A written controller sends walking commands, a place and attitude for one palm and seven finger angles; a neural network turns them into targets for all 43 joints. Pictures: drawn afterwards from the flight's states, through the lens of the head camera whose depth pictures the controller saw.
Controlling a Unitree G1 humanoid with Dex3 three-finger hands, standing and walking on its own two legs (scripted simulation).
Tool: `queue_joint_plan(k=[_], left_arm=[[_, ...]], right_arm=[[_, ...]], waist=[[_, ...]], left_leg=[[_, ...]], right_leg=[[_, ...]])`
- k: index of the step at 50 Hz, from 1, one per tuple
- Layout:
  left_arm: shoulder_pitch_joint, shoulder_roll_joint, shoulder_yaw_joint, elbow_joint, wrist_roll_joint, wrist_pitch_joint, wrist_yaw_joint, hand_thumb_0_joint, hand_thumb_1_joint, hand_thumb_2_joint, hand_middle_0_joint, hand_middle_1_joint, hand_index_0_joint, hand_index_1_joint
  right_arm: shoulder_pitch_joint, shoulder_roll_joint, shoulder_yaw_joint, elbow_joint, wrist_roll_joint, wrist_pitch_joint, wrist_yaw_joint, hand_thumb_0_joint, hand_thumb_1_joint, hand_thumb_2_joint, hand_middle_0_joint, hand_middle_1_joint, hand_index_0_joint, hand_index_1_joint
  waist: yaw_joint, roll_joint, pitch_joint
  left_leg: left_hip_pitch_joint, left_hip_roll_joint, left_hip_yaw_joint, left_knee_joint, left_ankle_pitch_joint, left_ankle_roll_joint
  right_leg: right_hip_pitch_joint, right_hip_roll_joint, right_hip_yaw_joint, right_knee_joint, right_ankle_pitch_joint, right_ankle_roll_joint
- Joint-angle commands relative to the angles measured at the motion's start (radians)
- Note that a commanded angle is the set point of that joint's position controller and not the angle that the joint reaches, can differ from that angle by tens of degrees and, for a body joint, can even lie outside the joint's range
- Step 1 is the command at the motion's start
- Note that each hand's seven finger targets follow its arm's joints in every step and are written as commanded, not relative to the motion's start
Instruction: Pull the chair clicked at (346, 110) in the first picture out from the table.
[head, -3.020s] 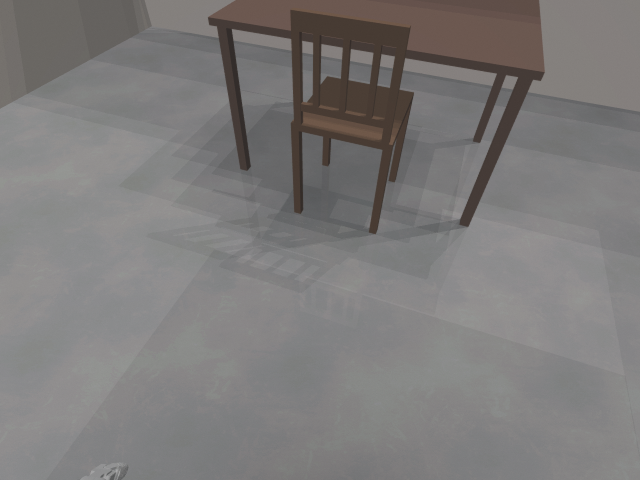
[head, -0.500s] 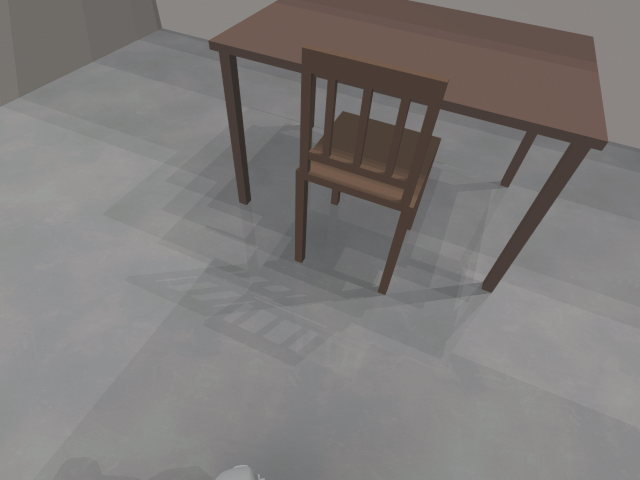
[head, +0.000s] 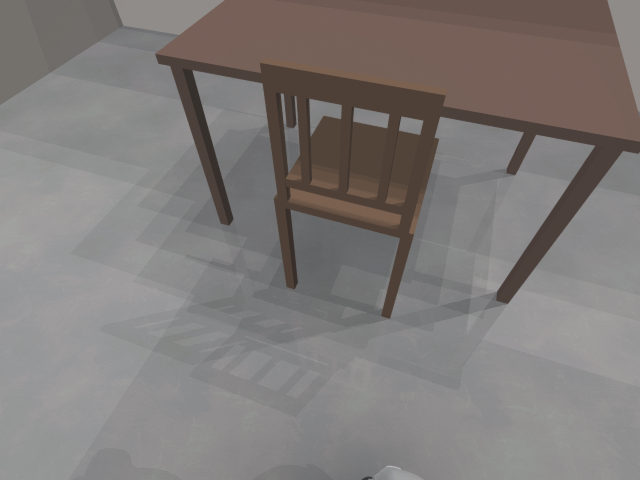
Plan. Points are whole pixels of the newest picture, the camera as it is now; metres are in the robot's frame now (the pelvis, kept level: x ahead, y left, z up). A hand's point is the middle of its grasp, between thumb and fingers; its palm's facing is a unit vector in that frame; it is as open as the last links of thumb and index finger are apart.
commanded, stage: turn to face it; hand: left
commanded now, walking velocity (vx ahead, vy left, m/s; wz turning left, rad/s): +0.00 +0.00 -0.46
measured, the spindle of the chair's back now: (345, 151) +0.78 -0.01 -0.08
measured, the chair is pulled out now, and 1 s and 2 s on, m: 0.00 0.00 0.00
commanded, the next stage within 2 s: take the last steps up to it in 0.48 s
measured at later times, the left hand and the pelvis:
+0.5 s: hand (179, 459) +0.17 +0.22 -0.15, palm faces -0.12 -0.98 -0.18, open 7.4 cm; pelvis +0.05 +0.04 +0.02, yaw -12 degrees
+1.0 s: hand (218, 472) +0.15 +0.16 -0.15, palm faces -0.26 -0.95 -0.20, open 7.3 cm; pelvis +0.09 -0.01 +0.02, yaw -17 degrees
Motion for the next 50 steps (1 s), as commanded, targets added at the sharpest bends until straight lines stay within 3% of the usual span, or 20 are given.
queue_joint_plan(k=[1,2,5,14,18,19,20,21,24,26,29,34,36,38,39,40,41,42,46,50], left_arm=[[0.251,0.225,0.042,0.005,-0.02,-0.009,0.036,0.0,0.9,0.9,-0.2,-0.3,-0.2,-0.3],[0.16,0.226,0.045,-0.017,-0.016,-0.007,0.041,0.0,0.9,0.9,-0.2,-0.3,-0.2,-0.3],[-0.01,0.152,0.033,-0.076,-0.007,0.007,0.052,0.0,0.9,0.9,-0.2,-0.3,-0.2,-0.3],[-0.017,0.184,0.047,-0.101,0.003,0.034,0.033,0.0,0.9,0.9,-0.2,-0.3,-0.2,-0.3],[-0.06,0.171,0.044,-0.128,-0.011,0.046,0.03,0.0,0.9,0.9,-0.2,-0.3,-0.2,-0.3],[-0.045,0.127,0.034,-0.139,-0.014,0.05,0.026,0.0,0.9,0.9,-0.2,-0.3,-0.2,-0.3],[-0.05,0.088,0.028,-0.165,-0.019,0.052,0.018,0.0,0.9,0.9,-0.2,-0.3,-0.2,-0.3],[-0.072,0.118,0.034,-0.168,-0.003,0.059,0.019,0.0,0.9,0.9,-0.2,-0.3,-0.2,-0.3],[0.0,0.116,0.047,-0.121,0.001,0.061,0.006,0.0,0.9,0.9,-0.2,-0.3,-0.2,-0.3],[0.012,0.095,0.036,-0.111,-0.004,0.059,0.008,0.0,0.9,0.9,-0.2,-0.3,-0.2,-0.3],[-0.042,0.075,0.019,-0.115,-0.009,0.057,0.013,0.0,0.9,0.9,-0.2,-0.3,-0.2,-0.3],[-0.094,0.059,0.002,-0.107,-0.005,0.044,0.001,0.0,0.9,0.9,-0.2,-0.3,-0.2,-0.3],[-0.06,0.052,0.001,-0.085,-0.006,0.034,-0.005,0.0,0.9,0.9,-0.2,-0.3,-0.2,-0.3],[0.017,0.058,0.005,-0.044,-0.005,0.019,-0.005,0.0,0.9,0.9,-0.2,-0.3,-0.2,-0.3],[0.072,0.1,0.012,-0.018,-0.003,0.008,0.005,0.0,0.9,0.9,-0.2,-0.3,-0.2,-0.3],[0.157,0.182,0.027,0.017,0.0,-0.001,0.019,0.0,0.9,0.9,-0.2,-0.3,-0.2,-0.3],[0.229,0.218,0.028,0.032,-0.01,0.002,0.024,0.0,0.9,0.9,-0.2,-0.3,-0.2,-0.3],[0.221,0.192,0.028,0.046,-0.009,-0.01,0.032,0.0,0.9,0.9,-0.2,-0.3,-0.2,-0.3],[0.108,0.101,0.004,0.023,-0.002,-0.03,0.037,0.0,0.9,0.9,-0.2,-0.3,-0.2,-0.3],[0.135,0.116,0.001,0.047,-0.001,-0.044,0.036,0.0,0.9,0.9,-0.2,-0.3,-0.2,-0.3]], right_arm=[[-0.063,-0.083,-0.021,-0.117,0.013,0.003,-0.015,0.0,-0.9,-0.9,0.2,0.3,0.2,0.3],[-0.062,-0.085,-0.019,-0.121,0.009,0.008,-0.011,0.0,-0.9,-0.9,0.2,0.3,0.2,0.3],[-0.056,-0.099,-0.02,-0.102,-0.004,0.032,-0.005,0.0,-0.9,-0.9,0.2,0.3,0.2,0.3],[-0.119,-0.097,-0.017,-0.17,0.004,0.038,-0.004,0.0,-0.9,-0.9,0.2,0.3,0.2,0.3],[-0.027,-0.115,-0.015,-0.155,0.006,0.022,-0.013,0.0,-0.9,-0.9,0.2,0.3,0.2,0.3],[-0.023,-0.158,-0.022,-0.164,0.0,0.017,-0.015,0.0,-0.9,-0.9,0.2,0.3,0.2,0.3],[-0.032,-0.24,-0.033,-0.193,-0.014,0.017,-0.015,0.0,-0.9,-0.9,0.2,0.3,0.2,0.3],[-0.076,-0.249,-0.036,-0.208,-0.014,0.022,-0.015,0.0,-0.9,-0.9,0.2,0.3,0.2,0.3],[-0.19,-0.175,-0.01,-0.237,-0.013,0.013,-0.023,0.0,-0.9,-0.9,0.2,0.3,0.2,0.3],[-0.152,-0.169,-0.011,-0.22,-0.013,0.006,-0.023,0.0,-0.9,-0.9,0.2,0.3,0.2,0.3],[-0.063,-0.169,-0.017,-0.173,-0.009,0.006,-0.024,0.0,-0.9,-0.9,0.2,0.3,0.2,0.3],[0.027,-0.207,-0.036,-0.114,-0.021,0.011,-0.013,0.0,-0.9,-0.9,0.2,0.3,0.2,0.3],[0.017,-0.214,-0.039,-0.1,-0.021,0.009,-0.009,0.0,-0.9,-0.9,0.2,0.3,0.2,0.3],[0.011,-0.197,-0.036,-0.086,-0.013,0.007,-0.005,0.0,-0.9,-0.9,0.2,0.3,0.2,0.3],[0.003,-0.154,-0.027,-0.087,-0.004,0.002,0.003,0.0,-0.9,-0.9,0.2,0.3,0.2,0.3],[-0.039,-0.083,-0.005,-0.116,0.002,-0.005,0.008,0.0,-0.9,-0.9,0.2,0.3,0.2,0.3],[-0.154,-0.11,-0.006,-0.161,-0.01,-0.001,0.014,0.0,-0.9,-0.9,0.2,0.3,0.2,0.3],[-0.175,-0.114,-0.011,-0.155,-0.013,0.003,0.015,0.0,-0.9,-0.9,0.2,0.3,0.2,0.3],[-0.1,-0.089,-0.022,-0.099,-0.017,0.005,0.03,0.0,-0.9,-0.9,0.2,0.3,0.2,0.3],[-0.118,-0.067,-0.019,-0.109,-0.009,0.001,0.04,0.0,-0.9,-0.9,0.2,0.3,0.2,0.3]], waist=[[0.093,-0.144,-0.201],[0.061,-0.24,-0.198],[-0.004,-0.108,-0.166],[0.021,-0.129,-0.124],[-0.03,-0.106,-0.116],[-0.028,0.048,-0.093],[-0.03,0.267,-0.045],[-0.03,0.302,-0.014],[0.042,0.105,-0.027],[0.028,0.124,-0.09],[-0.019,0.145,-0.114],[-0.064,0.173,-0.108],[-0.045,0.188,-0.101],[-0.004,0.115,-0.118],[0.022,0.011,-0.121],[0.062,-0.229,-0.1],[0.113,-0.195,-0.042],[0.096,-0.24,-0.008],[0.005,-0.093,0.056],[0.004,-0.113,0.045]], left_leg=[[-0.433,-0.025,-0.224,0.655,-0.173,-0.009],[-0.471,-0.002,-0.239,0.678,-0.105,-0.012],[-0.368,0.026,-0.239,0.548,0.018,-0.019],[-0.272,-0.053,-0.207,0.155,0.024,-0.004],[-0.047,-0.061,-0.203,-0.179,0.184,0.012],[-0.002,0.049,-0.34,-0.305,0.131,0.049],[-0.055,0.255,-0.575,-0.432,0.082,0.136],[-0.177,0.326,-0.623,-0.482,0.084,0.189],[-0.193,0.195,-0.391,-0.41,0.28,0.174],[-0.068,0.162,-0.296,-0.354,0.527,0.172],[0.037,0.172,-0.26,-0.292,0.774,0.186],[0.043,0.22,-0.332,-0.332,0.418,0.197],[0.005,0.211,-0.327,-0.323,0.3,0.181],[-0.089,0.16,-0.276,-0.231,0.2,0.126],[-0.261,0.117,-0.22,-0.123,0.127,0.086],[-0.488,-0.008,-0.07,0.097,-0.054,0.026],[-0.586,-0.032,-0.143,0.262,-0.173,0.024],[-0.62,-0.012,-0.201,0.349,-0.108,0.032],[-0.548,0.017,-0.195,0.39,0.085,0.018],[-0.489,0.0,-0.167,0.251,0.149,0.019]], right_leg=[[0.393,-0.355,0.51,-0.253,0.605,-0.221],[0.35,-0.327,0.525,-0.288,0.417,-0.206],[0.146,-0.224,0.348,-0.317,0.181,-0.156],[0.119,-0.16,0.403,-0.345,-0.034,-0.153],[0.021,-0.091,0.373,-0.264,-0.103,-0.073],[-0.079,-0.008,0.307,-0.164,-0.211,-0.024],[-0.166,0.098,0.164,0.047,-0.301,0.034],[-0.144,0.085,0.15,0.25,-0.373,0.052],[-0.115,0.053,0.16,0.483,-0.26,0.061],[-0.12,0.042,0.143,0.452,-0.239,0.08],[-0.079,0.032,0.103,0.302,-0.283,0.087],[-0.001,0.045,0.053,0.118,-0.353,0.057],[0.067,0.052,0.035,0.011,-0.31,0.042],[0.26,0.06,0.02,-0.223,-0.15,0.028],[0.444,-0.021,0.122,-0.3,-0.153,-0.008],[0.567,-0.241,0.397,-0.392,-0.194,-0.099],[0.496,-0.329,0.504,-0.429,-0.198,-0.18],[0.444,-0.307,0.523,-0.443,-0.207,-0.195],[0.304,-0.218,0.29,-0.427,-0.061,-0.155],[0.296,-0.197,0.228,-0.426,0.048,-0.149]])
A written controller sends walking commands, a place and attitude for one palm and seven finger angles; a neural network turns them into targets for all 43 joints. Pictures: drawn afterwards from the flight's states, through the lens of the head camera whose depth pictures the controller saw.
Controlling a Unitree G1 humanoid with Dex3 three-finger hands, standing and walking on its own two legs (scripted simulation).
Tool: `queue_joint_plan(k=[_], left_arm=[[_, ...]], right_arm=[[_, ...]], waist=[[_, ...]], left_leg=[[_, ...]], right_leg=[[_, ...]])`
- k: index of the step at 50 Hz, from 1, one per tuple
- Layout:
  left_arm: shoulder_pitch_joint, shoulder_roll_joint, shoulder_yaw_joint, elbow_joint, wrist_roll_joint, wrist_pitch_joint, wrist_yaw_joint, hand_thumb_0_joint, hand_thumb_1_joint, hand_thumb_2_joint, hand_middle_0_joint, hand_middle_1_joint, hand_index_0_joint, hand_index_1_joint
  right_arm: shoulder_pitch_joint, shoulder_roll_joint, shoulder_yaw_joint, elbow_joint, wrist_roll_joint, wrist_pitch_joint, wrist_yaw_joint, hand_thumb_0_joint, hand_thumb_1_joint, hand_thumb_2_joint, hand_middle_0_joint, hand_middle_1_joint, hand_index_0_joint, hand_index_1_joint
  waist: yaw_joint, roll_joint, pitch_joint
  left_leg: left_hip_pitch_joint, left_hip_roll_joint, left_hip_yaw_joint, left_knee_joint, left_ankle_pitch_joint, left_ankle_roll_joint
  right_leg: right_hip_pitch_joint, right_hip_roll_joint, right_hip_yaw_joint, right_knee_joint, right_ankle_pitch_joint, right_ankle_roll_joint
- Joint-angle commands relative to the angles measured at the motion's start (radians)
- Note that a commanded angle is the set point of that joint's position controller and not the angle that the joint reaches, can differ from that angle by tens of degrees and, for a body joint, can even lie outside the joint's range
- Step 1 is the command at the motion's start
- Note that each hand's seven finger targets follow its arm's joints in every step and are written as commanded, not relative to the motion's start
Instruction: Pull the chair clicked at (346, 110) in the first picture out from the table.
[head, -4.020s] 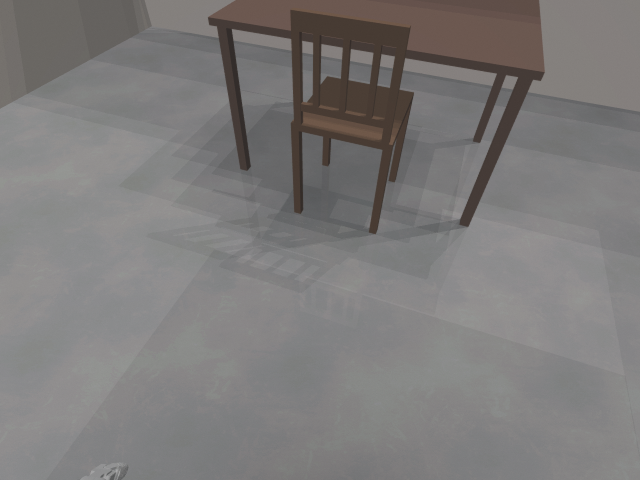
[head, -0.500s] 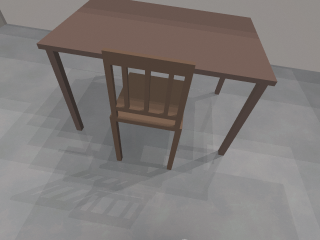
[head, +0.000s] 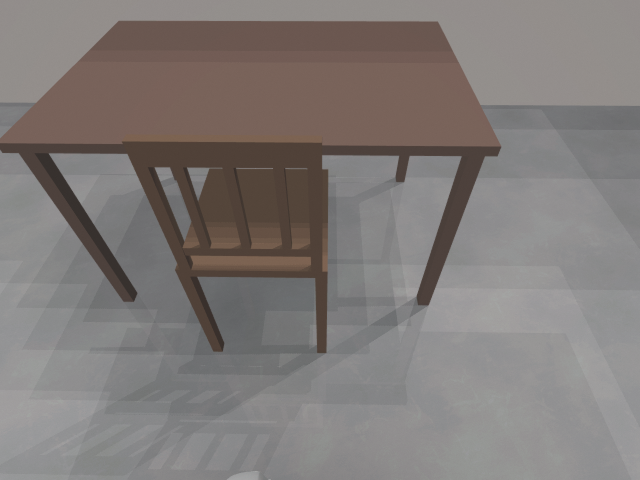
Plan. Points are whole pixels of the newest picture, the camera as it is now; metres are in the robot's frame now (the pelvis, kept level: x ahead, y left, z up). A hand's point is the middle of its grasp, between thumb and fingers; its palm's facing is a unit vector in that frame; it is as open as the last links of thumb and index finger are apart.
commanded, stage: take the last steps up to it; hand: left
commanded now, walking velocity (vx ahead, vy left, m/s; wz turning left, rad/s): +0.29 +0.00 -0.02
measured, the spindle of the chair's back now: (238, 209) +0.66 +0.21 -0.11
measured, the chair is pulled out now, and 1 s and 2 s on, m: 0.00 0.00 0.00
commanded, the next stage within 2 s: come to a stop and stand still in 0.42 s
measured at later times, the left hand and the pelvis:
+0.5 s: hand (202, 454) +0.19 +0.19 -0.17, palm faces +0.03 -0.97 -0.23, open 7.3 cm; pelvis +0.15 +0.00 -0.01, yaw -2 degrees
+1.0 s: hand (198, 436) +0.22 +0.21 -0.19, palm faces +0.07 -0.97 -0.22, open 7.4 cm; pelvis +0.19 +0.02 -0.01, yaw +0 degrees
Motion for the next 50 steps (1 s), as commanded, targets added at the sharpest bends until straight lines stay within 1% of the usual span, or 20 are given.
queue_joint_plan(k=[1,5,7,8,9,10,13,16,21,24,25,26,27,28,31,36,43,47,49,50], left_arm=[[0.063,0.157,0.02,-0.003,0.005,-0.021,0.008,0.0,0.9,0.9,-0.2,-0.3,-0.2,-0.3],[0.072,0.167,0.026,0.018,0.007,-0.016,0.007,0.0,0.9,0.9,-0.2,-0.3,-0.2,-0.3],[0.07,0.154,0.025,0.023,-0.003,-0.014,0.004,0.0,0.9,0.9,-0.2,-0.3,-0.2,-0.3],[0.091,0.121,0.021,0.016,-0.009,-0.012,0.0,0.0,0.9,0.9,-0.2,-0.3,-0.2,-0.3],[0.11,0.064,0.012,-0.011,-0.018,-0.009,-0.008,0.0,0.9,0.9,-0.2,-0.3,-0.2,-0.3],[0.076,0.084,0.017,-0.04,-0.006,-0.012,-0.006,0.0,0.9,0.9,-0.2,-0.3,-0.2,-0.3],[-0.01,0.071,0.022,-0.042,0.005,0.0,-0.018,0.0,0.9,0.9,-0.2,-0.3,-0.2,-0.3],[0.059,0.028,0.015,-0.024,0.006,0.023,-0.019,0.0,0.9,0.9,-0.2,-0.3,-0.2,-0.3],[0.031,0.013,0.008,-0.056,0.008,0.028,-0.017,0.0,0.9,0.9,-0.2,-0.3,-0.2,-0.3],[0.088,0.042,0.013,-0.036,0.012,0.014,-0.015,0.0,0.9,0.9,-0.2,-0.3,-0.2,-0.3],[0.125,0.076,0.019,-0.023,0.015,0.004,-0.009,0.0,0.9,0.9,-0.2,-0.3,-0.2,-0.3],[0.155,0.145,0.028,-0.015,0.019,-0.007,0.0,0.0,0.9,0.9,-0.2,-0.3,-0.2,-0.3],[0.166,0.207,0.035,-0.025,0.007,-0.005,0.004,0.0,0.9,0.9,-0.2,-0.3,-0.2,-0.3],[0.115,0.196,0.028,-0.027,0.0,-0.013,0.008,0.0,0.9,0.9,-0.2,-0.3,-0.2,-0.3],[-0.02,0.141,0.005,-0.035,0.004,-0.013,0.03,0.0,0.9,0.9,-0.2,-0.3,-0.2,-0.3],[0.002,0.185,0.03,-0.031,0.004,0.028,0.044,0.0,0.9,0.9,-0.2,-0.3,-0.2,-0.3],[-0.063,0.21,0.045,-0.08,0.014,0.052,0.044,0.0,0.9,0.9,-0.2,-0.3,-0.2,-0.3],[-0.085,0.198,0.041,-0.076,0.003,0.058,0.04,0.0,0.9,0.9,-0.2,-0.3,-0.2,-0.3],[-0.029,0.11,0.021,-0.086,-0.007,0.068,0.033,0.0,0.9,0.9,-0.2,-0.3,-0.2,-0.3],[-0.043,0.105,0.015,-0.086,-0.004,0.073,0.038,0.0,0.9,0.9,-0.2,-0.3,-0.2,-0.3]], right_arm=[[-0.101,-0.018,-0.001,-0.103,0.002,-0.044,0.016,0.0,-0.9,-0.9,0.2,0.3,0.2,0.3],[-0.097,-0.018,0.001,-0.109,0.005,-0.061,0.015,0.0,-0.9,-0.9,0.2,0.3,0.2,0.3],[0.044,-0.043,-0.002,-0.058,-0.003,-0.075,0.0,0.0,-0.9,-0.9,0.2,0.3,0.2,0.3],[0.171,-0.114,-0.017,-0.024,-0.012,-0.085,-0.013,0.0,-0.9,-0.9,0.2,0.3,0.2,0.3],[0.256,-0.223,-0.04,-0.015,-0.016,-0.082,-0.023,0.0,-0.9,-0.9,0.2,0.3,0.2,0.3],[0.243,-0.232,-0.035,-0.027,-0.005,-0.068,-0.023,0.0,-0.9,-0.9,0.2,0.3,0.2,0.3],[0.045,-0.09,-0.005,-0.067,-0.002,-0.078,-0.033,0.0,-0.9,-0.9,0.2,0.3,0.2,0.3],[-0.022,-0.07,0.001,-0.073,0.001,-0.088,-0.032,0.0,-0.9,-0.9,0.2,0.3,0.2,0.3],[-0.038,-0.104,-0.012,-0.072,-0.002,-0.067,-0.022,0.0,-0.9,-0.9,0.2,0.3,0.2,0.3],[-0.044,-0.09,-0.012,-0.063,0.0,-0.053,-0.016,0.0,-0.9,-0.9,0.2,0.3,0.2,0.3],[-0.038,-0.064,-0.007,-0.059,0.003,-0.053,-0.014,0.0,-0.9,-0.9,0.2,0.3,0.2,0.3],[-0.024,-0.011,0.006,-0.07,0.01,-0.056,-0.011,0.0,-0.9,-0.9,0.2,0.3,0.2,0.3],[-0.026,0.004,0.014,-0.096,0.01,-0.054,-0.012,0.0,-0.9,-0.9,0.2,0.3,0.2,0.3],[-0.025,-0.014,0.016,-0.085,0.008,-0.046,-0.021,0.0,-0.9,-0.9,0.2,0.3,0.2,0.3],[0.008,0.015,0.029,-0.023,0.024,-0.028,-0.034,0.0,-0.9,-0.9,0.2,0.3,0.2,0.3],[-0.06,-0.019,0.009,-0.058,0.019,0.017,-0.035,0.0,-0.9,-0.9,0.2,0.3,0.2,0.3],[-0.103,-0.033,-0.006,-0.114,0.018,0.028,-0.024,0.0,-0.9,-0.9,0.2,0.3,0.2,0.3],[-0.028,-0.039,0.0,-0.09,0.014,0.005,-0.022,0.0,-0.9,-0.9,0.2,0.3,0.2,0.3],[-0.058,-0.15,-0.009,-0.118,0.003,-0.01,-0.024,0.0,-0.9,-0.9,0.2,0.3,0.2,0.3],[-0.096,-0.152,-0.004,-0.134,0.001,-0.007,-0.028,0.0,-0.9,-0.9,0.2,0.3,0.2,0.3]], waist=[[0.026,-0.152,0.124],[0.014,-0.148,0.111],[-0.047,-0.081,0.033],[-0.088,0.042,-0.064],[-0.092,0.274,-0.12],[-0.084,0.197,-0.109],[-0.028,0.119,0.073],[0.035,0.079,0.04],[0.037,0.086,0.06],[0.068,0.031,0.037],[0.087,-0.05,0.033],[0.092,-0.226,0.025],[0.086,-0.294,0.004],[0.065,-0.305,-0.017],[0.011,-0.138,-0.038],[0.053,-0.14,-0.044],[0.043,-0.191,-0.043],[0.004,-0.155,-0.064],[0.039,0.184,-0.062],[0.035,0.194,-0.026]], left_leg=[[-0.084,0.004,-0.001,-0.11,0.064,0.003],[0.069,-0.039,0.031,-0.285,0.089,0.028],[0.309,-0.091,0.058,-0.433,0.171,0.042],[0.516,0.02,-0.089,-0.488,0.219,0.088],[0.63,0.287,-0.449,-0.607,0.234,0.196],[0.533,0.347,-0.551,-0.707,0.045,0.257],[0.275,0.255,-0.379,-0.782,-0.077,0.209],[0.185,0.183,-0.172,-0.765,0.152,0.183],[0.137,0.17,-0.132,-0.753,0.018,0.192],[0.114,0.111,-0.089,-0.61,-0.053,0.136],[0.07,0.052,-0.048,-0.496,-0.091,0.094],[-0.042,-0.052,0.037,-0.289,-0.146,0.044],[-0.062,-0.082,0.028,-0.136,-0.244,0.025],[-0.006,-0.058,-0.053,-0.074,-0.217,0.021],[0.103,-0.037,-0.083,-0.12,-0.134,-0.005],[0.061,-0.083,-0.066,-0.094,-0.104,-0.026],[0.112,-0.086,-0.082,-0.146,-0.072,-0.025],[0.343,-0.073,-0.048,-0.537,0.223,-0.014],[0.349,0.191,-0.301,-0.621,0.589,0.101],[0.249,0.228,-0.35,-0.674,0.586,0.174]], right_leg=[[-0.056,-0.262,0.176,-0.188,0.232,-0.15],[-0.071,-0.236,0.142,-0.112,0.283,-0.122],[-0.106,-0.168,0.084,0.113,0.421,-0.087],[-0.214,-0.106,0.048,0.348,0.351,-0.047],[-0.426,0.016,-0.036,0.64,-0.153,-0.001],[-0.469,0.01,0.046,0.783,-0.293,-0.022],[-0.529,-0.101,0.096,0.838,-0.092,-0.014],[-0.385,-0.11,0.054,0.641,-0.053,0.013],[-0.269,-0.085,-0.003,0.374,-0.004,0.027],[-0.115,-0.037,-0.045,0.173,0.101,0.033],[-0.04,-0.066,0.019,0.082,0.078,0.023],[0.016,-0.238,0.285,-0.034,0.046,-0.042],[-0.001,-0.388,0.462,-0.146,0.142,-0.129],[-0.055,-0.389,0.455,-0.151,0.366,-0.146],[-0.066,-0.331,0.218,0.002,0.969,-0.144],[0.004,-0.346,0.18,0.027,1.025,-0.163],[-0.068,-0.327,0.153,0.014,0.777,-0.16],[-0.158,-0.239,0.114,0.103,0.452,-0.061],[-0.248,-0.078,0.011,0.258,-0.067,0.04],[-0.249,-0.041,0.035,0.392,-0.242,0.05]])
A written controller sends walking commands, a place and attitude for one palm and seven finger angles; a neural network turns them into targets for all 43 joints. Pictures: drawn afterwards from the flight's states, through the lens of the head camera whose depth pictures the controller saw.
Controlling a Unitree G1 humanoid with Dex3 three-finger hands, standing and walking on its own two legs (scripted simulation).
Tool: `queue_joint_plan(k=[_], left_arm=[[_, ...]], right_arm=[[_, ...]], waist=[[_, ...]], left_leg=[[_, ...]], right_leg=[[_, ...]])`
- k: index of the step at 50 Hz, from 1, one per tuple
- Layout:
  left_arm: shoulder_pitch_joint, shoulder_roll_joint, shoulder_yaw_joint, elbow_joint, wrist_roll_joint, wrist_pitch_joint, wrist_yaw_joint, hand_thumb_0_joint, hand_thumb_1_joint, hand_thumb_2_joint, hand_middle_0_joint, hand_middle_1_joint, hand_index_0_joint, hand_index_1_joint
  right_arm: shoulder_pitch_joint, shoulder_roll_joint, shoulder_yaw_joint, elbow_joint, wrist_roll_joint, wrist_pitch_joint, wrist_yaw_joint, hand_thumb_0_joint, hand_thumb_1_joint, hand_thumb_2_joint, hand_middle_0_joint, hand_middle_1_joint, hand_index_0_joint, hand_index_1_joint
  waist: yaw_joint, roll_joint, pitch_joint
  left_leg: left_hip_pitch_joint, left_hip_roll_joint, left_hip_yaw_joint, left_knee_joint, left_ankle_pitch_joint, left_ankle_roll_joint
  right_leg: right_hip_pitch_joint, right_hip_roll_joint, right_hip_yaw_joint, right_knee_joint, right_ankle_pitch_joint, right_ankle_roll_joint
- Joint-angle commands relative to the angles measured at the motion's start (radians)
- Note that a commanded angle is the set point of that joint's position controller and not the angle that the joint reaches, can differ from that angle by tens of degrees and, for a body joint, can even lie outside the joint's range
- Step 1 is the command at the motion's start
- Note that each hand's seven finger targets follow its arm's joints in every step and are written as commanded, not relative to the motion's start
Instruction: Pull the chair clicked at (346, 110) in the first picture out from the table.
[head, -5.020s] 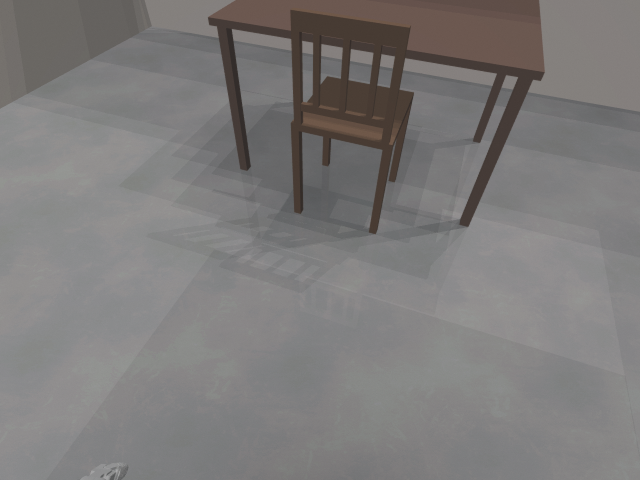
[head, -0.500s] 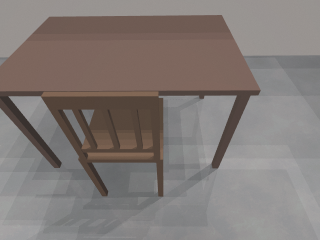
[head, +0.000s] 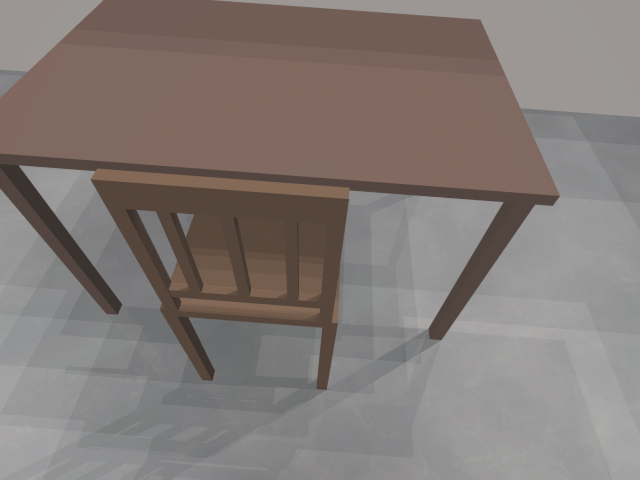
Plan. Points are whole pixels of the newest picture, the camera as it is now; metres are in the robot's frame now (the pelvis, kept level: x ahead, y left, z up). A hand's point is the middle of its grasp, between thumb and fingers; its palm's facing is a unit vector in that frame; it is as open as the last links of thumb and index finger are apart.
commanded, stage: come to a stop and stand still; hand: left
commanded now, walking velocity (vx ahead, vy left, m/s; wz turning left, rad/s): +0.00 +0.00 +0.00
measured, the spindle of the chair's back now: (237, 257) +0.47 +0.19 -0.09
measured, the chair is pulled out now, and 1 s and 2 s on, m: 0.00 0.00 0.00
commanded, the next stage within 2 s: look again from close up in 0.60 s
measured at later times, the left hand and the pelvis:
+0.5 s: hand out of the picture -0.04 +0.17 -0.16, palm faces +0.01 -0.98 -0.18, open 7.4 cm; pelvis -0.03 +0.00 +0.01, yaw -2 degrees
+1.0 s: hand out of the picture -0.01 +0.18 -0.17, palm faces +0.00 -0.98 -0.21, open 7.4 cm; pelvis -0.02 +0.01 +0.00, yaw -1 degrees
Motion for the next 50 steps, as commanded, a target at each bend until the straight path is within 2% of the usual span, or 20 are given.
queue_joint_plan(k=[1,2,4,7,9,11,12,13,14,16,17,22,28,34,35,36,37,39,43,50], left_arm=[[0.041,0.072,0.004,-0.04,0.0,0.011,0.013,0.0,0.9,0.9,-0.2,-0.3,-0.2,-0.3],[0.061,0.077,0.008,-0.025,0.001,0.016,0.009,0.0,0.9,0.9,-0.2,-0.3,-0.2,-0.3],[0.087,0.078,0.005,-0.001,0.003,0.012,0.0,0.0,0.9,0.9,-0.2,-0.3,-0.2,-0.3],[0.095,0.061,-0.01,0.004,0.003,0.007,0.0,0.0,0.9,0.9,-0.2,-0.3,-0.2,-0.3],[0.075,0.056,-0.02,0.003,0.003,-0.001,-0.001,0.0,0.9,0.9,-0.2,-0.3,-0.2,-0.3],[0.13,0.048,-0.025,0.026,0.001,-0.011,0.003,0.0,0.9,0.9,-0.2,-0.3,-0.2,-0.3],[0.153,0.06,-0.027,0.041,0.001,-0.021,0.006,0.0,0.9,0.9,-0.2,-0.3,-0.2,-0.3],[0.137,0.081,-0.03,0.048,0.001,-0.032,0.008,0.0,0.9,0.9,-0.2,-0.3,-0.2,-0.3],[0.109,0.101,-0.031,0.041,-0.001,-0.036,0.007,0.0,0.9,0.9,-0.2,-0.3,-0.2,-0.3],[0.099,0.089,-0.035,0.056,-0.002,-0.047,0.005,0.0,0.9,0.9,-0.2,-0.3,-0.2,-0.3],[0.097,0.079,-0.039,0.059,-0.004,-0.05,0.005,0.0,0.9,0.9,-0.2,-0.3,-0.2,-0.3],[0.112,0.069,-0.042,0.075,-0.006,-0.039,0.004,0.0,0.9,0.9,-0.2,-0.3,-0.2,-0.3],[0.148,0.054,-0.041,0.087,-0.01,-0.038,0.004,0.0,0.9,0.9,-0.2,-0.3,-0.2,-0.3],[0.168,0.039,-0.04,0.091,-0.013,-0.04,0.005,0.0,0.9,0.9,-0.2,-0.3,-0.2,-0.3],[0.218,0.048,-0.054,0.091,0.017,-0.083,0.037,0.0,0.9,0.9,-0.2,-0.3,-0.2,-0.3],[0.159,0.099,-0.044,0.037,0.004,-0.086,0.031,0.0,0.9,0.9,-0.2,-0.3,-0.2,-0.3],[0.11,0.085,-0.046,0.016,0.0,-0.084,0.025,0.0,0.9,0.9,-0.2,-0.3,-0.2,-0.3],[0.123,0.074,-0.045,-0.007,-0.004,-0.085,0.02,0.0,0.9,0.9,-0.2,-0.3,-0.2,-0.3],[0.153,0.044,-0.049,0.001,-0.006,-0.067,0.014,0.0,0.9,0.9,-0.2,-0.3,-0.2,-0.3],[0.175,0.048,-0.05,-0.002,-0.004,-0.06,0.012,0.0,0.9,0.9,-0.2,-0.3,-0.2,-0.3]], right_arm=[[0.062,-0.143,-0.007,-0.037,-0.016,-0.021,-0.013,0.0,-0.9,-0.9,0.2,0.3,0.2,0.3],[0.015,-0.126,-0.001,-0.041,-0.016,-0.018,-0.019,0.0,-0.9,-0.9,0.2,0.3,0.2,0.3],[-0.009,-0.106,0.007,-0.042,-0.01,-0.018,-0.019,0.0,-0.9,-0.9,0.2,0.3,0.2,0.3],[0.022,-0.111,0.003,-0.025,-0.007,-0.02,-0.016,0.0,-0.9,-0.9,0.2,0.3,0.2,0.3],[0.068,-0.107,-0.004,0.0,-0.006,-0.022,-0.014,0.0,-0.9,-0.9,0.2,0.3,0.2,0.3],[0.083,-0.107,-0.005,0.017,-0.002,-0.026,-0.012,0.0,-0.9,-0.9,0.2,0.3,0.2,0.3],[0.091,-0.092,-0.001,0.025,0.006,-0.029,-0.01,0.0,-0.9,-0.9,0.2,0.3,0.2,0.3],[0.1,-0.062,0.004,0.028,0.013,-0.031,-0.008,0.0,-0.9,-0.9,0.2,0.3,0.2,0.3],[0.103,-0.048,0.008,0.034,0.014,-0.031,-0.002,0.0,-0.9,-0.9,0.2,0.3,0.2,0.3],[0.1,-0.047,0.013,0.052,0.004,-0.031,-0.003,0.0,-0.9,-0.9,0.2,0.3,0.2,0.3],[0.111,-0.054,0.012,0.063,0.004,-0.031,-0.003,0.0,-0.9,-0.9,0.2,0.3,0.2,0.3],[0.135,-0.053,0.026,0.105,0.001,-0.024,-0.001,0.0,-0.9,-0.9,0.2,0.3,0.2,0.3],[0.184,-0.035,0.034,0.133,-0.002,-0.026,-0.006,0.0,-0.9,-0.9,0.2,0.3,0.2,0.3],[0.228,-0.017,0.036,0.15,0.0,-0.03,-0.012,0.0,-0.9,-0.9,0.2,0.3,0.2,0.3],[0.124,-0.047,0.043,0.073,-0.003,-0.059,0.005,0.0,-0.9,-0.9,0.2,0.3,0.2,0.3],[0.216,-0.001,0.04,0.049,-0.003,-0.046,0.011,0.0,-0.9,-0.9,0.2,0.3,0.2,0.3],[0.257,-0.01,0.037,0.063,-0.008,-0.04,0.014,0.0,-0.9,-0.9,0.2,0.3,0.2,0.3],[0.278,-0.008,0.041,0.055,-0.014,-0.047,0.014,0.0,-0.9,-0.9,0.2,0.3,0.2,0.3],[0.269,-0.024,0.044,0.036,-0.01,-0.051,0.007,0.0,-0.9,-0.9,0.2,0.3,0.2,0.3],[0.228,-0.044,0.042,0.045,-0.006,-0.058,0.003,0.0,-0.9,-0.9,0.2,0.3,0.2,0.3]], waist=[[-0.018,0.266,-0.083],[0.006,0.25,-0.067],[0.016,0.176,-0.073],[-0.004,0.159,-0.102],[-0.028,0.124,-0.099],[-0.01,0.097,-0.135],[-0.006,0.064,-0.139],[-0.032,0.012,-0.115],[-0.042,0.023,-0.082],[-0.047,-0.083,-0.102],[-0.05,-0.099,-0.098],[-0.045,-0.025,0.016],[-0.037,0.021,0.025],[-0.031,0.015,0.024],[0.004,0.012,0.065],[-0.078,0.013,-0.011],[-0.09,0.018,-0.021],[-0.078,0.092,-0.052],[-0.053,0.016,-0.004],[-0.029,0.014,-0.002]], left_leg=[[-0.012,0.293,-0.292,-0.304,0.392,0.173],[-0.019,0.262,-0.246,-0.299,0.317,0.173],[0.0,0.22,-0.192,-0.288,0.251,0.172],[0.081,0.215,-0.197,-0.305,0.17,0.176],[0.12,0.219,-0.213,-0.291,0.211,0.179],[0.139,0.19,-0.183,-0.235,0.245,0.144],[0.114,0.151,-0.158,-0.194,0.211,0.104],[0.087,0.107,-0.127,-0.185,0.15,0.056],[0.086,0.084,-0.111,-0.202,0.115,0.032],[0.159,0.077,-0.085,-0.18,0.198,0.02],[0.172,0.079,-0.08,-0.187,0.177,0.018],[0.131,0.072,-0.082,-0.241,0.034,0.015],[0.105,0.069,-0.084,-0.243,0.015,0.015],[0.083,0.073,-0.085,-0.23,0.04,0.017],[-0.033,0.074,-0.049,0.014,0.138,-0.006],[0.009,0.053,-0.059,-0.006,-0.03,0.007],[0.015,0.048,-0.057,0.002,-0.038,0.011],[0.011,0.047,-0.058,-0.018,0.031,0.025],[-0.048,0.06,-0.092,-0.081,-0.003,0.045],[-0.028,0.071,-0.112,-0.132,0.049,0.059]], right_leg=[[-0.028,0.028,0.121,0.283,-0.283,0.008],[-0.048,0.025,0.146,0.341,-0.234,0.004],[-0.055,0.025,0.139,0.357,-0.182,0.004],[-0.053,0.012,0.113,0.232,-0.182,0.017],[-0.023,0.013,0.097,0.085,-0.174,0.018],[0.067,0.013,0.088,-0.121,-0.03,0.019],[0.123,-0.001,0.116,-0.245,0.078,0.015],[0.124,-0.053,0.197,-0.278,0.129,-0.009],[0.09,-0.092,0.212,-0.281,0.147,-0.027],[0.052,-0.073,0.208,-0.261,0.222,-0.028],[0.041,-0.072,0.206,-0.273,0.189,-0.025],[-0.033,-0.051,0.209,-0.324,-0.06,-0.026],[-0.025,-0.044,0.206,-0.322,-0.072,-0.032],[0.009,-0.034,0.193,-0.316,-0.036,-0.034],[0.004,-0.091,0.234,-0.288,0.387,-0.026],[-0.018,-0.132,0.249,-0.302,0.11,-0.066],[-0.058,-0.094,0.225,-0.292,-0.119,-0.084],[-0.035,-0.062,0.196,-0.241,-0.066,-0.095],[-0.018,-0.017,0.175,-0.187,-0.093,-0.076],[0.02,-0.009,0.16,-0.159,0.001,-0.052]])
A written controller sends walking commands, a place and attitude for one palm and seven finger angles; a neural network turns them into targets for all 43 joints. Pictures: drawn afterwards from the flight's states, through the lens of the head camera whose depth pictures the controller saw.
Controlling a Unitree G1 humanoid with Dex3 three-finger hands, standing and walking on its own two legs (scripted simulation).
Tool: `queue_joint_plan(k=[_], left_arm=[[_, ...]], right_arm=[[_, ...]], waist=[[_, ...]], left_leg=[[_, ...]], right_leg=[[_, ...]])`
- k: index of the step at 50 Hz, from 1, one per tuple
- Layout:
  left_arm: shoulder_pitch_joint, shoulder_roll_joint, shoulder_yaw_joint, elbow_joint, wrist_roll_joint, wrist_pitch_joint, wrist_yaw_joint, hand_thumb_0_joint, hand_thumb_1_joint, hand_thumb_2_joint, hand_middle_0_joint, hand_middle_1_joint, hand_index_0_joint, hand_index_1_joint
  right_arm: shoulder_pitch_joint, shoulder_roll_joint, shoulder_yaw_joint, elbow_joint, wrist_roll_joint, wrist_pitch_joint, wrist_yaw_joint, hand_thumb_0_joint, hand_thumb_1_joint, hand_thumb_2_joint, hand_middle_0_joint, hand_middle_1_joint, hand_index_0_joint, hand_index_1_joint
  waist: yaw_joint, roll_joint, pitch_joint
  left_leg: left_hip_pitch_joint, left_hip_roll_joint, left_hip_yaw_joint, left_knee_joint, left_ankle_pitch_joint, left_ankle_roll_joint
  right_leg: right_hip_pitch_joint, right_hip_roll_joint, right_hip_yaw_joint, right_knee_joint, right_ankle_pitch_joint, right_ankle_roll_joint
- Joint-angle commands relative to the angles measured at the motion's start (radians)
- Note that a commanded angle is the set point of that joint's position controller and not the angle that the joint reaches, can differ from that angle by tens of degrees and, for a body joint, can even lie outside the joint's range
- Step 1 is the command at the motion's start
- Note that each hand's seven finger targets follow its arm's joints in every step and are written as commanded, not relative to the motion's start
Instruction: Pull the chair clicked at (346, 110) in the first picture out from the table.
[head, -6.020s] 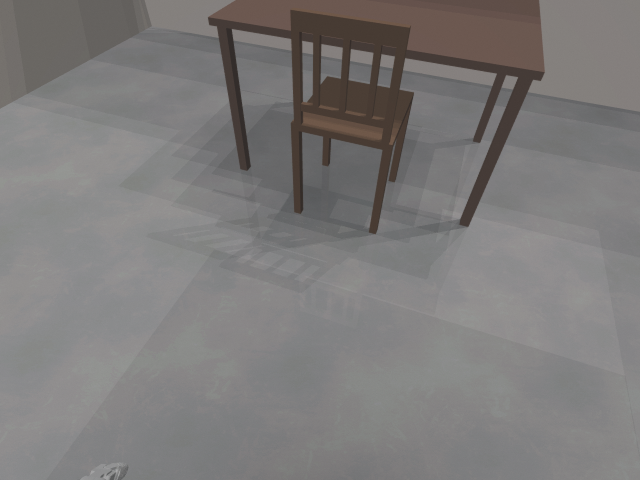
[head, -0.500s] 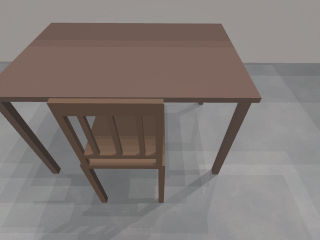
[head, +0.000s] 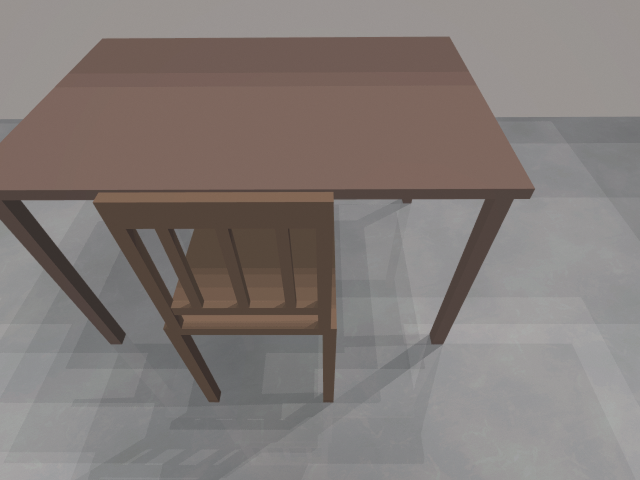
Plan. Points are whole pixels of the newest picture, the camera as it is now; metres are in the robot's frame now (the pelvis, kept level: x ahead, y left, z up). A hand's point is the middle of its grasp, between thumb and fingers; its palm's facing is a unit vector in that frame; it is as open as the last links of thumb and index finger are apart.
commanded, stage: look again from close up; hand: left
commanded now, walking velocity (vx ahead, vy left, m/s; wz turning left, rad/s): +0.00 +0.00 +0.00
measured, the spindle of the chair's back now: (234, 269) +0.49 +0.19 -0.10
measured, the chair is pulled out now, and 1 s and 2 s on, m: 0.00 0.00 0.00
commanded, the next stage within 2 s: raise the hand toward the chair's back in 0.60 s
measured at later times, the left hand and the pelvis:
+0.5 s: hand out of the picture +0.02 +0.18 -0.17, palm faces +0.01 -0.98 -0.18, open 7.4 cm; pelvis +0.02 +0.01 +0.01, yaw -1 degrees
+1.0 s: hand (195, 403) +0.22 +0.17 -0.01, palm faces +0.04 -1.00 -0.02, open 8.3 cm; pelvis -0.02 -0.01 -0.05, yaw +0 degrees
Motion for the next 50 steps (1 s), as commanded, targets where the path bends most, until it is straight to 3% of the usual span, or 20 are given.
queue_joint_plan(k=[1,11,18,24,34,35,36,37,38,39,40,41,42,43,44,45,47,48,49,50], left_arm=[[0.077,0.098,0.012,-0.029,0.004,-0.006,0.004,0.0,0.9,0.9,-0.2,-0.3,-0.2,-0.3],[0.074,0.132,0.015,-0.019,0.005,-0.008,0.004,0.0,0.9,0.9,-0.2,-0.3,-0.2,-0.3],[0.075,0.14,0.012,-0.003,0.007,-0.004,0.002,0.0,0.9,0.9,-0.2,-0.3,-0.2,-0.3],[0.079,0.142,0.01,0.006,0.009,-0.003,-0.001,0.0,0.9,0.9,-0.2,-0.3,-0.2,-0.3],[0.087,0.146,0.012,0.011,0.009,-0.002,-0.001,0.0,0.9,0.9,-0.2,-0.3,-0.2,-0.3],[0.109,0.129,0.004,0.02,0.026,-0.018,0.035,0.0,0.9,0.9,-0.2,-0.3,-0.2,-0.3],[-0.599,0.356,0.129,-1.534,-0.17,-0.205,0.036,0.0,0.877,0.89,-0.198,-0.296,-0.198,-0.296],[-0.182,0.282,0.129,-1.291,-0.101,-0.165,0.077,0.0,0.853,0.88,-0.195,-0.293,-0.195,-0.293],[0.168,-0.021,-0.054,-0.966,-0.114,-0.042,0.08,0.0,0.83,0.87,-0.193,-0.289,-0.193,-0.289],[0.14,-0.057,-0.067,-1.01,-0.147,-0.026,0.066,0.0,0.807,0.86,-0.191,-0.285,-0.191,-0.285],[-0.035,0.047,0.009,-1.13,-0.165,-0.091,0.058,0.0,0.783,0.85,-0.188,-0.282,-0.188,-0.282],[-0.025,0.114,0.091,-1.082,-0.163,-0.149,0.039,0.0,0.76,0.84,-0.186,-0.278,-0.186,-0.278],[0.01,0.119,0.135,-0.98,-0.167,-0.214,0.012,0.0,0.737,0.83,-0.184,-0.274,-0.184,-0.274],[0.084,0.079,0.151,-0.884,-0.175,-0.288,-0.033,0.0,0.713,0.82,-0.181,-0.271,-0.181,-0.271],[0.237,0.072,0.192,-0.788,-0.178,-0.36,-0.086,0.0,0.69,0.81,-0.179,-0.267,-0.179,-0.267],[0.291,0.029,0.169,-0.785,-0.196,-0.439,-0.15,0.0,0.667,0.8,-0.177,-0.263,-0.177,-0.263],[0.292,0.057,0.192,-0.817,-0.222,-0.593,-0.283,0.0,0.62,0.78,-0.172,-0.256,-0.172,-0.256],[0.29,0.101,0.228,-0.817,-0.233,-0.633,-0.335,0.0,0.597,0.77,-0.17,-0.252,-0.17,-0.252],[0.324,0.153,0.292,-0.788,-0.241,-0.618,-0.358,0.0,0.573,0.76,-0.167,-0.249,-0.167,-0.249],[0.281,0.151,0.27,-0.881,-0.267,-0.587,-0.38,0.0,0.55,0.75,-0.165,-0.245,-0.165,-0.245]], right_arm=[[0.026,-0.111,-0.022,-0.034,0.006,-0.026,-0.001,0.0,-0.9,-0.9,0.2,0.3,0.2,0.3],[-0.028,-0.138,-0.024,-0.018,0.01,-0.034,-0.006,0.0,-0.9,-0.9,0.2,0.3,0.2,0.3],[-0.064,-0.152,-0.026,-0.011,0.011,-0.03,-0.007,0.0,-0.9,-0.9,0.2,0.3,0.2,0.3],[-0.085,-0.154,-0.027,-0.008,0.014,-0.027,-0.007,0.0,-0.9,-0.9,0.2,0.3,0.2,0.3],[-0.083,-0.158,-0.026,0.001,0.014,-0.029,-0.007,0.0,-0.9,-0.9,0.2,0.3,0.2,0.3],[-0.106,-0.184,-0.027,-0.066,0.017,-0.031,-0.001,0.0,-0.9,-0.9,0.2,0.3,0.2,0.3],[-0.04,-0.319,-0.068,-0.413,0.071,-0.158,-0.039,0.0,-0.9,-0.9,0.2,0.3,0.2,0.3],[-0.124,-0.229,-0.032,-0.36,0.06,-0.253,-0.07,0.0,-0.9,-0.9,0.2,0.3,0.2,0.3],[-0.093,-0.171,-0.029,-0.314,0.075,-0.276,-0.061,0.0,-0.9,-0.9,0.2,0.3,0.2,0.3],[-0.053,-0.2,-0.053,-0.329,0.082,-0.282,-0.054,0.0,-0.9,-0.9,0.2,0.3,0.2,0.3],[-0.106,-0.245,-0.066,-0.397,0.07,-0.286,-0.054,0.0,-0.9,-0.9,0.2,0.3,0.2,0.3],[-0.122,-0.255,-0.078,-0.423,0.053,-0.285,-0.058,0.0,-0.9,-0.9,0.2,0.3,0.2,0.3],[-0.13,-0.256,-0.08,-0.442,0.037,-0.277,-0.059,0.0,-0.9,-0.9,0.2,0.3,0.2,0.3],[-0.146,-0.248,-0.085,-0.461,0.022,-0.273,-0.051,0.0,-0.9,-0.9,0.2,0.3,0.2,0.3],[-0.162,-0.236,-0.099,-0.483,0.024,-0.268,-0.033,0.0,-0.9,-0.9,0.2,0.3,0.2,0.3],[-0.186,-0.228,-0.102,-0.51,0.011,-0.264,-0.013,0.0,-0.9,-0.9,0.2,0.3,0.2,0.3],[-0.225,-0.225,-0.12,-0.565,0.013,-0.259,0.021,0.0,-0.9,-0.9,0.2,0.3,0.2,0.3],[-0.237,-0.228,-0.127,-0.6,0.019,-0.258,0.031,0.0,-0.9,-0.9,0.2,0.3,0.2,0.3],[-0.236,-0.23,-0.135,-0.624,0.03,-0.245,0.036,0.0,-0.9,-0.9,0.2,0.3,0.2,0.3],[-0.26,-0.24,-0.128,-0.678,0.036,-0.237,0.032,0.0,-0.9,-0.9,0.2,0.3,0.2,0.3]], waist=[[0.018,-0.055,0.066],[0.02,-0.029,-0.004],[0.021,-0.008,0.003],[0.025,-0.043,0.036],[0.028,-0.046,0.021],[0.024,-0.005,0.069],[-0.094,0.142,-0.431],[0.021,0.258,-0.447],[-0.031,0.176,-0.255],[-0.029,0.079,-0.18],[-0.045,-0.021,-0.083],[-0.045,-0.092,-0.052],[-0.049,-0.19,-0.018],[-0.019,-0.233,-0.041],[0.041,-0.217,-0.079],[0.068,-0.218,-0.141],[0.09,-0.126,-0.226],[0.093,-0.08,-0.267],[0.113,-0.054,-0.289],[0.108,-0.026,-0.337]], left_leg=[[0.029,0.083,-0.123,-0.14,0.056,0.026],[0.129,0.086,-0.099,-0.125,0.236,0.024],[0.156,0.091,-0.095,-0.142,0.223,0.021],[0.148,0.094,-0.095,-0.165,0.176,0.023],[0.157,0.094,-0.098,-0.179,0.185,0.025],[0.108,0.109,-0.095,-0.001,0.366,-0.002],[0.419,0.014,-0.092,-0.092,0.425,-0.005],[0.497,0.081,-0.108,-0.113,0.524,-0.008],[0.359,0.069,-0.116,-0.136,0.468,-0.006],[0.244,0.059,-0.116,-0.112,0.361,-0.01],[0.126,0.046,-0.127,-0.067,0.164,-0.01],[0.021,0.019,-0.118,-0.016,0.023,-0.009],[-0.079,0.007,-0.115,0.044,-0.031,-0.008],[-0.148,0.005,-0.113,0.117,-0.002,-0.01],[-0.204,0.005,-0.091,0.17,0.032,-0.025],[-0.261,0.003,-0.081,0.237,0.057,-0.033],[-0.364,-0.004,-0.068,0.354,0.053,-0.041],[-0.394,-0.007,-0.06,0.4,0.051,-0.035],[-0.414,-0.01,-0.048,0.417,0.04,-0.032],[-0.425,-0.018,-0.033,0.429,0.007,-0.023]], right_leg=[[-0.076,-0.062,0.081,-0.123,0.082,-0.045],[-0.03,-0.082,0.082,-0.13,0.234,-0.028],[-0.034,-0.085,0.084,-0.154,0.227,-0.021],[-0.042,-0.085,0.087,-0.179,0.211,-0.017],[-0.025,-0.09,0.079,-0.186,0.21,-0.015],[-0.081,-0.112,0.12,-0.194,0.385,-0.009],[-0.063,-0.01,-0.026,-0.054,0.428,-0.029],[-0.124,0.011,-0.033,0.054,0.2,-0.037],[-0.221,0.011,-0.051,0.097,0.1,-0.019],[-0.244,0.008,-0.063,0.088,0.069,-0.009],[-0.277,0.011,-0.072,0.034,0.048,-0.011],[-0.318,0.019,-0.077,0.005,0.041,-0.014],[-0.397,0.021,-0.085,0.031,0.003,-0.011],[-0.463,0.03,-0.095,0.103,0.008,-0.013],[-0.479,0.039,-0.098,0.175,0.019,-0.023],[-0.518,0.039,-0.097,0.261,0.054,-0.026],[-0.582,0.033,-0.067,0.382,0.076,-0.035],[-0.595,0.028,-0.048,0.418,0.09,-0.037],[-0.574,0.025,-0.026,0.426,0.091,-0.041],[-0.562,0.021,-0.008,0.427,0.067,-0.034]])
